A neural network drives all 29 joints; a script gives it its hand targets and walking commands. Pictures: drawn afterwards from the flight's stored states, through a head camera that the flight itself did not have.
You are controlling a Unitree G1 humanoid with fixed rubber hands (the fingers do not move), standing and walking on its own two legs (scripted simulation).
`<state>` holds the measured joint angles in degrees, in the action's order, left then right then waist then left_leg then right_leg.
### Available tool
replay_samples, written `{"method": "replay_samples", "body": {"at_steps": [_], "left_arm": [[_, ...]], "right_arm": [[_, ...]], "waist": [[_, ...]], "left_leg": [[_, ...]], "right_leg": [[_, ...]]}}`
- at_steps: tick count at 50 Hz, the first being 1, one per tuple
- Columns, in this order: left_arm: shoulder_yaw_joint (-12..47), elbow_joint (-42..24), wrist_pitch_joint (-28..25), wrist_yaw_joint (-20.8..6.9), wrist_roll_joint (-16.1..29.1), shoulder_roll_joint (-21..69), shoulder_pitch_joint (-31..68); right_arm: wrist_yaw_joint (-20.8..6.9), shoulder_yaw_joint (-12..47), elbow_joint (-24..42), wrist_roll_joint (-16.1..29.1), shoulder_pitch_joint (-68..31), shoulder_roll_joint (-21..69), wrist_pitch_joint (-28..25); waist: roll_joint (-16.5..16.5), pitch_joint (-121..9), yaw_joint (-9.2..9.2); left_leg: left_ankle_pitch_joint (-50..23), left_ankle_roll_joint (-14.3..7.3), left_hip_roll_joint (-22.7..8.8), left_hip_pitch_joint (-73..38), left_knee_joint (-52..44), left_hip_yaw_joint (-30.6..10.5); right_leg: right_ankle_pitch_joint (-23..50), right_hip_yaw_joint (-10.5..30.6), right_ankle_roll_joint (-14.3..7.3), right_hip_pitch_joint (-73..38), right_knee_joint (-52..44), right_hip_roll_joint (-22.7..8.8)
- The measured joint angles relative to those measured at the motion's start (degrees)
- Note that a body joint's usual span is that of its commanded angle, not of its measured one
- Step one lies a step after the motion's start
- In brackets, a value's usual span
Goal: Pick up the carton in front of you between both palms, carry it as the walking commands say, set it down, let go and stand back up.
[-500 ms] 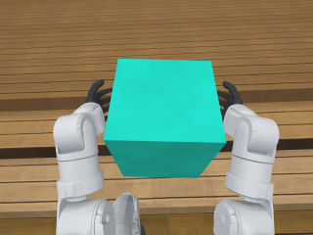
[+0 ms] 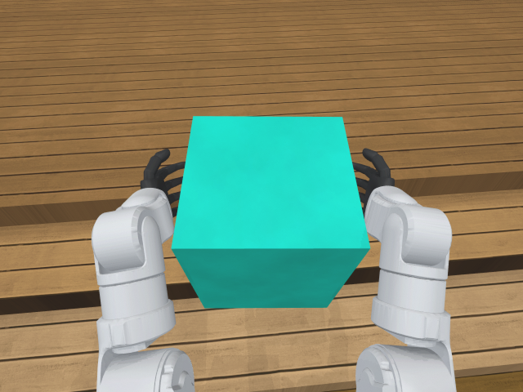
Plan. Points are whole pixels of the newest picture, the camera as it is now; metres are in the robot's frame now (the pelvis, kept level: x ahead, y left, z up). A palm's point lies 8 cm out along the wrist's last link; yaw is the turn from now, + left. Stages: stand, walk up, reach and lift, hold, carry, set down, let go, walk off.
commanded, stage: carry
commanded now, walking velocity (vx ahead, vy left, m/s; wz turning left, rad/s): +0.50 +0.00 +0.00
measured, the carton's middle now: (266, 221) +0.36 +0.00 +0.09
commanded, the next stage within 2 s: none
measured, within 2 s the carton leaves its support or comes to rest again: neither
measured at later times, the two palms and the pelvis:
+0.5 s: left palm (164, 136) +0.46 +0.16 +0.18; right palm (357, 139) +0.45 -0.14 +0.18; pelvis +0.11 +0.01 +0.02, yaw +2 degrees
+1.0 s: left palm (203, 28) +0.72 +0.12 +0.25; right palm (350, 24) +0.75 -0.18 +0.24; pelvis +0.39 -0.07 +0.11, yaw +3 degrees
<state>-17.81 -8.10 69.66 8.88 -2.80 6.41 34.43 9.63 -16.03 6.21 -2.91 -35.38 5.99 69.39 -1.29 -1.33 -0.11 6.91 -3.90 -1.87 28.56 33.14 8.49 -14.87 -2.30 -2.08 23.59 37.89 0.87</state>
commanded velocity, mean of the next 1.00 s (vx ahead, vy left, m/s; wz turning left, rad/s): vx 0.50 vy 0.00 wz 0.00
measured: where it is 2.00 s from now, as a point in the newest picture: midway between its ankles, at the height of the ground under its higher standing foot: (271, 236)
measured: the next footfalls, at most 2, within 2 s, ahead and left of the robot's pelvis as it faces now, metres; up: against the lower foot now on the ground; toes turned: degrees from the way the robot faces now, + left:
right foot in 0.76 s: +0.49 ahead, -0.14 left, +0.11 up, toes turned -6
left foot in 1.30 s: +0.79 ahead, +0.07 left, +0.23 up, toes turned +9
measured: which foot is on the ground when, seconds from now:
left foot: down 0.00-0.76, up 0.78-1.00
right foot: down 0.00-0.30, up 0.32-0.74, down 0.76-1.00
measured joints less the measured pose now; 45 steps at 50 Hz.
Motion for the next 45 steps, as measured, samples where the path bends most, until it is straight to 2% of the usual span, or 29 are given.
{"method": "replay_samples", "body": {"at_steps": [3,5,7,9,11,13,15,16,18,21,26,29,31,32,34,36,37,38,39,40,41,42,43,45], "left_arm": [[-0.07,4.12,1.01,-0.01,-1.29,0.86,-1.36],[-0.11,6.59,1.03,-0.03,-1.87,1.14,-1.84],[-0.04,8.52,0.64,-0.03,-2.31,1.23,-1.88],[0.12,9.79,0.22,0.01,-2.56,1.14,-1.76],[0.39,10.46,0.01,0.32,-2.43,0.88,-1.4],[0.71,10.55,0.08,0.83,-1.85,0.37,-0.57],[0.88,10.49,0.08,1.24,-0.88,-0.89,0.64],[0.65,10.31,0.1,1.44,-0.27,-1.6,0.69],[-0.08,10.41,0.33,1.81,0.6,-2.34,0.62],[-1.59,11.09,0.76,1.71,0.5,-1.98,1.63],[-2.08,8.39,0.26,1.48,0.56,-1.26,2.43],[-1.54,6.12,-0.25,1.82,0.66,-0.92,1.71],[-1.0,5.09,-0.52,1.98,0.46,-0.52,1.1],[-0.7,4.63,-0.67,2.0,0.34,-0.29,0.65],[-0.11,3.59,-0.85,1.92,0.16,0.17,-0.25],[0.55,3.2,-1.25,1.76,0.73,0.31,-0.32],[1.19,3.47,-1.76,1.75,1.03,0.33,-0.18],[1.91,3.73,-2.43,1.87,1.16,0.43,-0.06],[2.59,3.71,-3.18,2.08,1.27,0.44,0.2],[3.11,3.74,-3.96,2.22,1.72,0.38,0.33],[3.59,3.47,-4.56,2.42,2.26,0.25,0.02],[4.02,2.97,-4.94,2.61,2.78,0.1,-0.58],[4.22,2.33,-5.18,2.72,3.33,0.03,-1.2],[4.04,0.87,-5.39,2.75,4.43,0.0,-1.99]], "right_arm": [[-0.18,-0.88,-3.16,-0.86,1.98,0.33,1.37],[-0.2,-1.58,-5.27,-1.25,2.48,0.43,1.67],[-0.22,-2.12,-7.13,-1.33,2.47,0.26,1.42],[-0.23,-2.46,-8.6,-1.2,2.26,0.05,0.91],[-0.22,-2.63,-9.53,-0.87,1.8,-0.31,0.5],[-0.15,-2.67,-10.11,-0.3,0.71,-0.88,0.28],[0.18,-2.47,-10.9,0.29,-0.9,-1.12,-0.33],[0.53,-2.05,-11.45,0.36,-1.45,-0.9,-0.71],[1.07,-1.52,-12.28,0.16,-1.87,-0.38,-0.9],[1.4,-0.94,-11.71,0.53,-0.87,-0.22,-0.79],[2.07,-0.32,-7.75,1.96,0.27,-0.33,-1.53],[2.12,-0.17,-6.11,2.64,0.54,-0.44,-2.11],[2.12,-0.27,-5.27,3.15,1.01,-0.58,-2.31],[2.09,-0.34,-4.89,3.37,1.38,-0.6,-2.42],[1.96,-0.61,-3.91,3.56,2.04,-0.49,-2.43],[1.69,-1.24,-2.49,3.46,2.49,-0.33,-2.47],[1.4,-1.63,-1.52,3.39,3.02,-0.32,-2.61],[1.07,-1.94,-0.59,3.32,3.44,-0.51,-2.8],[0.68,-2.18,0.11,3.24,3.46,-0.79,-3.25],[0.49,-2.45,0.65,3.37,3.3,-1.05,-3.59],[0.37,-2.67,1.07,3.44,3.16,-1.11,-3.73],[0.33,-2.85,1.75,3.3,3.29,-0.82,-3.71],[0.3,-3.05,2.79,2.98,3.69,-0.24,-3.62],[0.24,-3.23,5.29,2.08,4.69,1.25,-3.58]], "waist": [[0.35,-3.48,0.3],[0.63,-5.37,0.25],[0.9,-6.96,0.17],[1.28,-8.6,0.06],[1.67,-10.07,-0.12],[1.74,-10.9,-0.46],[2.61,-10.88,-1.12],[2.85,-10.93,-1.53],[1.71,-10.92,-2.3],[0.68,-10.01,-3.01],[2.14,-7.24,-3.95],[2.77,-5.97,-4.39],[3.03,-5.19,-4.22],[3.09,-4.86,-3.94],[2.49,-4.37,-3.05],[1.72,-3.87,-1.34],[1.65,-3.34,0.38],[1.26,-2.26,2.75],[0.79,-0.82,4.28],[0.46,0.55,5.41],[-0.15,1.74,6.22],[-0.85,2.68,6.77],[-1.39,3.39,7.13],[-1.78,4.43,7.27]], "left_leg": [[2.77,0.53,0.1,-2.22,-1.44,-0.32],[7.17,0.3,0.21,-2.72,-0.5,-0.61],[12.21,0.16,0.33,-2.25,2.95,-1.17],[14.11,0.11,0.51,-1.62,8.31,-1.87],[14.64,-0.28,0.69,-2.2,10.06,-2.37],[13.9,-1.03,0.9,-5.29,4.78,-2.7],[9.08,-0.49,1.75,-7.09,1.05,-2.36],[9.13,-0.26,2.25,-7.24,1.26,-2.06],[10.39,-0.31,2.34,-7.99,0.69,-2.26],[10.46,-0.54,2.13,-10.21,-2.42,-3.09],[10.78,0.01,2.54,-14.94,-6.79,-4.15],[12.38,1.01,1.87,-18.63,-8.57,-5.15],[13.29,1.94,0.9,-21.92,-10.86,-5.78],[13.33,2.36,0.34,-24.02,-12.94,-5.96],[12.19,2.95,-1.28,-28.72,-18.93,-6.09],[11.36,3.59,-3.22,-31.61,-21.47,-5.95],[11.58,3.71,-4.06,-31.46,-18.49,-5.79],[12.05,3.55,-5.13,-29.77,-11.36,-5.8],[11.81,3.57,-5.06,-24.85,1.82,-8.28],[10.58,3.36,-2.97,-18.66,17.19,-12.07],[9.09,2.77,-0.52,-12.81,31.52,-14.81],[7.9,2.02,1.38,-7.58,43.27,-15.9],[7.05,1.18,2.58,-2.81,52.09,-15.76],[6.72,-0.35,3.49,5.73,62.6,-13.73]], "right_leg": [[-1.25,-0.16,-0.24,-2.63,-2.35,0.18],[-1.45,-0.24,-0.61,-4.05,-3.76,0.23],[-1.84,-0.3,-1.11,-4.88,-4.39,0.32],[-2.46,-0.17,-1.46,-5.2,-4.56,0.35],[-3.07,0.0,-1.5,-5.31,-4.73,0.28],[-3.89,0.05,-1.01,-5.36,-4.34,0.19],[-6.12,0.4,-1.11,-4.52,-1.37,-0.75],[-8.2,0.64,-1.34,-3.66,0.95,-1.15],[-11.19,-0.04,-1.52,-0.54,7.96,-0.94],[-11.69,-1.49,-1.42,7.39,23.9,-0.72],[-10.86,-1.04,-2.07,25.27,55.72,-2.43],[-12.67,-0.03,-2.22,35.63,68.54,-3.8],[-13.65,-0.12,-1.96,40.82,67.79,-5.32],[-13.61,-0.69,-1.9,42.21,63.66,-6.31],[-11.85,-3.36,-2.53,41.28,49.07,-7.76],[-7.34,-6.17,-3.88,35.95,34.23,-6.69],[-4.72,-7.24,-4.26,31.39,27.18,-5.08],[0.02,-8.01,-4.39,27.4,22.14,-3.4],[1.07,-8.57,-4.31,26.09,22.23,-2.9],[0.1,-8.82,-4.31,24.97,22.43,-2.67],[-1.01,-9.01,-4.39,23.29,21.54,-2.16],[-1.71,-9.2,-4.45,21.18,19.81,-1.53],[-1.95,-9.31,-4.43,18.89,17.54,-0.94],[-1.49,-9.34,-4.2,14.09,12.28,-0.16]]}}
